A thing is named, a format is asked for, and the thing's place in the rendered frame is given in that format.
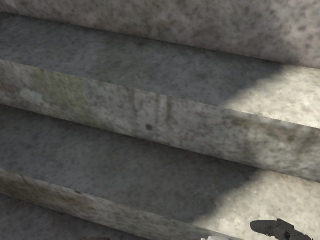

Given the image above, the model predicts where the robot right hand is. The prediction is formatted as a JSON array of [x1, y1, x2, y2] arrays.
[[250, 218, 313, 240]]

